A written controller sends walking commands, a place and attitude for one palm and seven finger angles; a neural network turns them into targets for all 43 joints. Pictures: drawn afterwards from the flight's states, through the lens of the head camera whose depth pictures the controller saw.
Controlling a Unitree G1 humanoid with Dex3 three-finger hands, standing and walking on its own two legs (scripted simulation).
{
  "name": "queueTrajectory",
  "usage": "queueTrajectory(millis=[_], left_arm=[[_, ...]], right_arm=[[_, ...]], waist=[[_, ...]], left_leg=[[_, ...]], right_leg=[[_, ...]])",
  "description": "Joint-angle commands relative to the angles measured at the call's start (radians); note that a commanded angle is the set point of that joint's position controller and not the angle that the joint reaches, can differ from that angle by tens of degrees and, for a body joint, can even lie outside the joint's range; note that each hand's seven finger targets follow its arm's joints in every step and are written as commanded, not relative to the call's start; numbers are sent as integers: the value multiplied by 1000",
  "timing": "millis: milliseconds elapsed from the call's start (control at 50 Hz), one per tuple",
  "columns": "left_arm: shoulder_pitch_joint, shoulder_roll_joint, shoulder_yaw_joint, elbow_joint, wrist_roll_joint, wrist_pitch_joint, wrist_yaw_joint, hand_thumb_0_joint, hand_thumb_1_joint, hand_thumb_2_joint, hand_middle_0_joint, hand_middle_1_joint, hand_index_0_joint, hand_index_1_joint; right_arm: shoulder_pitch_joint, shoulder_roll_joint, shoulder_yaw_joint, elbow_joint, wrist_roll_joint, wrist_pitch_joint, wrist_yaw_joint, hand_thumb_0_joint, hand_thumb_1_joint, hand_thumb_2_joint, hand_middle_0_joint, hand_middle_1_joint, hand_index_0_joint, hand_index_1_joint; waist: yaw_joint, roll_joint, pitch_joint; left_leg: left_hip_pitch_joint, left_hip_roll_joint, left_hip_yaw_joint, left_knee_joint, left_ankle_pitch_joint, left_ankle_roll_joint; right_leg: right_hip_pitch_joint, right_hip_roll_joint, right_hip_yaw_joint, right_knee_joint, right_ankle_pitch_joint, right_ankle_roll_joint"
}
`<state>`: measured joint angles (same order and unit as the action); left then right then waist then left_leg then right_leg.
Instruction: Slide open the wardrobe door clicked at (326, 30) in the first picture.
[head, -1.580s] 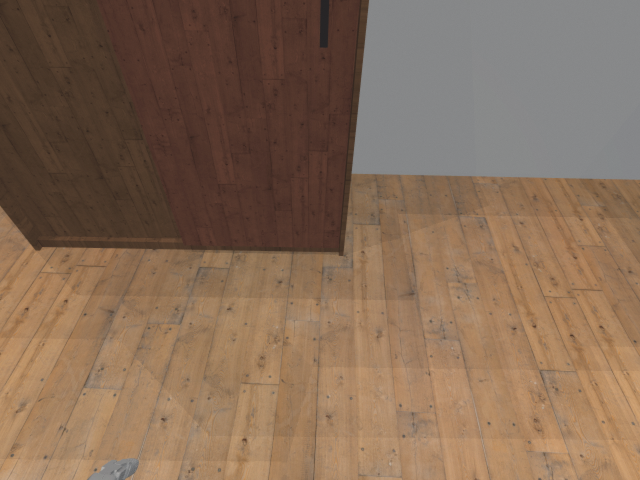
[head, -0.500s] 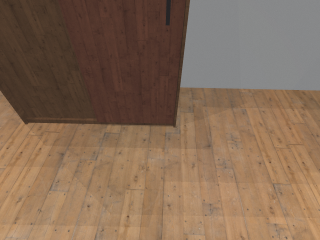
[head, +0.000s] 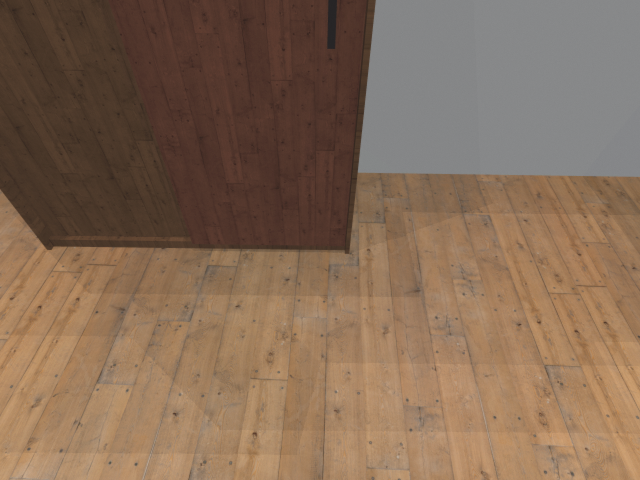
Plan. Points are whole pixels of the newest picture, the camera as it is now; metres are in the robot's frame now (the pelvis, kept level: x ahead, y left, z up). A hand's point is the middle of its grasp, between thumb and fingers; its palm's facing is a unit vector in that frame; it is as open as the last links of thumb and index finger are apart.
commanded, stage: walk to a spot facing it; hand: right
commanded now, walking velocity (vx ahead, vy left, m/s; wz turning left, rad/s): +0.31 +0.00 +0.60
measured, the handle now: (332, 9) +1.09 +0.03 +0.17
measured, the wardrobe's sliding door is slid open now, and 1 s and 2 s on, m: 0.00 0.00 0.00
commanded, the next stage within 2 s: turn to face it in 1.00 s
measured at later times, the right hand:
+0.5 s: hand out of the picture +0.08 -0.13 -0.17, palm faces -0.12 +0.97 -0.20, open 7.4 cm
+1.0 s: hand (403, 324) +0.44 -0.14 -0.19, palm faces -0.34 +0.92 -0.18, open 7.4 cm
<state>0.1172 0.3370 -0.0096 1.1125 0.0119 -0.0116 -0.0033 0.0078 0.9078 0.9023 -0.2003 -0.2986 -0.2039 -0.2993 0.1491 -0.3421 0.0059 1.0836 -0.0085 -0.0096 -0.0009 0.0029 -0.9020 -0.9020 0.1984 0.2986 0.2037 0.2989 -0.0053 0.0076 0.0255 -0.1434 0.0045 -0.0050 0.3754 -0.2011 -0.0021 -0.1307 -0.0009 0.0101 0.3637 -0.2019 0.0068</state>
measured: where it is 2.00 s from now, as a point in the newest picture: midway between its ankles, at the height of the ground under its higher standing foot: (301, 436)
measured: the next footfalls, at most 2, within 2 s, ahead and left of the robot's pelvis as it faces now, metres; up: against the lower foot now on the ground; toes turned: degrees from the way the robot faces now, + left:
right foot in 0.80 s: +0.42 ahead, -0.01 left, +0.00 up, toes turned +13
left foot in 1.30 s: +0.38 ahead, +0.22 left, +0.00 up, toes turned +36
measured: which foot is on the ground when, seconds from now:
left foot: down 0.00-0.80, up 0.82-1.00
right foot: down 0.00-0.30, up 0.32-0.78, down 0.80-1.00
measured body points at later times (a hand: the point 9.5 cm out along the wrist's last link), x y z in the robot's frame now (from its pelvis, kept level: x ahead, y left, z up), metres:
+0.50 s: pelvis +0.11 +0.05 -0.01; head +0.12 +0.07 +0.44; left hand +0.11 +0.31 -0.16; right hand +0.09 -0.18 -0.15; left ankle +0.04 +0.12 -0.75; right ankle +0.14 -0.09 -0.66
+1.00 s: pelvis +0.32 +0.03 -0.01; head +0.35 +0.01 +0.44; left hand +0.29 +0.28 -0.14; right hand +0.46 -0.19 -0.17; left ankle +0.25 +0.14 -0.64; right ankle +0.38 -0.02 -0.75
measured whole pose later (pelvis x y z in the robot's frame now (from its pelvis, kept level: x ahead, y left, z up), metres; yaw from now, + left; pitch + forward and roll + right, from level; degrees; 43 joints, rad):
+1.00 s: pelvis +0.32 +0.03 -0.01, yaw +27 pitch -2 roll +1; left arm 0.21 0.15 0.04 0.99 0.02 -0.07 0.03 -0.01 0.94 0.90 -0.20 -0.30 -0.20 -0.30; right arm 0.28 -0.23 -0.10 0.98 -0.02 0.01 0.01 0.00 -0.91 -0.90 0.19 0.30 0.20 0.30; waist -0.03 0.05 0.05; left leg -0.55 0.05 0.05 1.27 -0.33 -0.01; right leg -0.25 -0.07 -0.24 0.52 -0.25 -0.07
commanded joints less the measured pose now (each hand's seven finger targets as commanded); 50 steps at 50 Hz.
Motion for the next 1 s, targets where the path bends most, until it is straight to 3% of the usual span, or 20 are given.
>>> queueTrajectory(millis=[0, 80, 140, 200, 240, 260, 280, 300, 360, 400, 520, 660, 720, 740, 760, 780, 800, 860, 920, 980], left_arm=[[44, 87, 22, -42, 5, -3, 13, 0, 900, 900, -200, -300, -200, -300], [73, 139, 53, -78, 12, 7, 13, 0, 900, 900, -200, -300, -200, -300], [117, 179, 83, -100, 7, -8, 17, 0, 900, 900, -200, -300, -200, -300], [145, 144, 89, -107, 10, -26, 19, 0, 900, 900, -200, -300, -200, -300], [89, 116, 87, -118, 11, -27, 20, 0, 900, 900, -200, -300, -200, -300], [64, 81, 80, -132, 8, -27, 15, 0, 900, 900, -200, -300, -200, -300], [39, -11, 60, -184, -4, -31, 7, 0, 900, 900, -200, -300, -200, -300], [-43, 9, 58, -230, 7, -38, 3, 0, 900, 900, -200, -300, -200, -300], [-43, -7, 70, -204, 9, -48, 1, 0, 900, 900, -200, -300, -200, -300], [-2, -39, 72, -177, 14, -39, -5, 0, 900, 900, -200, -300, -200, -300], [-18, -81, 76, -202, 9, -22, -18, 0, 900, 900, -200, -300, -200, -300], [-157, -116, 63, -260, 0, -42, -25, 0, 900, 900, -200, -300, -200, -300], [67, -72, 77, -199, 4, -56, 0, 0, 900, 900, -200, -300, -200, -300], [223, -25, 87, -154, 9, -59, 12, 0, 900, 900, -200, -300, -200, -300], [350, 86, 112, -127, 21, -63, 25, 0, 900, 900, -200, -300, -200, -300], [405, 142, 119, -112, 16, -60, 26, 0, 900, 900, -200, -300, -200, -300], [335, 105, 108, -134, -2, -49, 24, 0, 900, 900, -200, -300, -200, -300], [146, -62, 64, -165, 6, -69, 29, 0, 900, 900, -200, -300, -200, -300], [125, -81, 60, -153, 6, -76, 36, 0, 900, 900, -200, -300, -200, -300], [132, -80, 70, -160, 5, -69, 37, 0, 900, 900, -200, -300, -200, -300]], right_arm=[[45, -80, -19, -42, -6, 10, -11, 0, -900, -900, 200, 300, 200, 300], [67, -85, -45, -92, -17, 27, 16, 0, -900, -900, 200, 300, 200, 300], [76, -29, -55, -136, -15, 17, 30, 0, -900, -900, 200, 300, 200, 300], [47, -4, -66, -176, -14, 2, 41, 0, -900, -900, 200, 300, 200, 300], [189, 26, -74, -134, -16, -7, 43, 0, -900, -900, 200, 300, 200, 300], [328, -4, -85, -89, -20, -16, 38, 0, -900, -900, 200, 300, 200, 300], [459, -137, -112, -54, -28, -35, 17, 0, -900, -900, 200, 300, 200, 300], [517, -151, -111, -43, -6, -38, -3, 0, -900, -900, 200, 300, 200, 300], [387, -43, -88, -72, -10, -50, -9, 0, -900, -900, 200, 300, 200, 300], [355, -1, -78, -77, -14, -61, -12, 0, -900, -900, 200, 300, 200, 300], [391, 41, -71, -43, -14, -82, -20, 0, -900, -900, 200, 300, 200, 300], [413, 46, -71, -20, -19, -72, -36, 0, -900, -900, 200, 300, 200, 300], [355, 6, -88, -36, -16, -72, -38, 0, -900, -900, 200, 300, 200, 300], [348, 9, -94, -45, -9, -73, -36, 0, -900, -900, 200, 300, 200, 300], [383, 57, -95, -58, 7, -70, -25, 0, -900, -900, 200, 300, 200, 300], [402, 101, -85, -79, 15, -70, -14, 0, -900, -900, 200, 300, 200, 300], [328, 85, -82, -106, 9, -60, -16, 0, -900, -900, 200, 300, 200, 300], [241, 110, -95, -115, -17, -23, 11, 0, -900, -900, 200, 300, 200, 300], [300, 145, -96, -111, -20, 23, 22, 0, -900, -900, 200, 300, 200, 300], [235, 143, -106, -145, -23, 49, 25, 0, -900, -900, 200, 300, 200, 300]], waist=[[5, -12, -57], [9, -62, 90], [20, -175, 108], [28, -156, 91], [-47, -122, 47], [-109, 9, 6], [-146, 399, -9], [-157, 322, 4], [-78, 60, 81], [-37, 11, 70], [-15, 81, 67], [-55, 124, 110], [50, 126, -20], [110, 96, -116], [139, -112, -251], [115, -282, -319], [94, -165, -198], [4, -106, 51], [-50, -136, -1], [-41, -137, 20]], left_leg=[[-41, 87, -115, -38, -86, 23], [-223, 13, -108, 63, -331, 36], [-336, -26, 17, 338, -241, 20], [-362, 35, 23, 364, -295, 15], [-119, 20, 69, 205, -177, 23], [78, 20, 21, 70, -107, 43], [250, 299, -478, -118, -160, 143], [245, 383, -670, -185, -44, 205], [120, 310, -499, -143, 16, 241], [83, 263, -376, -145, 130, 219], [95, 183, -222, -156, 316, 179], [106, 171, -206, -118, 543, 155], [96, 141, -173, 133, 800, 121], [-6, 106, -157, 318, 681, 93], [-217, -17, -68, 607, 255, 49], [-386, -94, -28, 946, -379, 33], [-413, -15, -66, 1036, -370, 42], [-411, 77, -30, 1011, -182, 10], [-345, 81, 11, 931, -107, -14], [-399, 97, 23, 856, -35, -36]], right_leg=[[20, -116, 53, -24, -69, -14], [-67, -172, 117, -89, -451, -58], [-12, -328, 234, -164, -457, -150], [38, -357, 160, -106, -194, -172], [-77, -289, 0, 84, -90, -106], [-210, -200, -98, 318, -123, -52], [-541, -48, -203, 680, -353, 17], [-639, -43, -81, 803, -393, 14], [-622, -121, -15, 847, -180, 11], [-581, -126, -34, 810, -105, 29], [-611, -118, -66, 703, 51, 54], [-450, -68, -122, 367, 55, 19], [-123, 3, -148, 197, 63, -14], [116, -41, -102, 155, 146, -30], [377, -288, 164, 176, 309, -108], [435, -535, 468, 46, 416, -221], [259, -546, 445, -19, 313, -260], [-118, -409, 155, -105, 163, -159], [-177, -333, -78, -78, 328, -119], [-164, -330, -135, -100, 310, -131]])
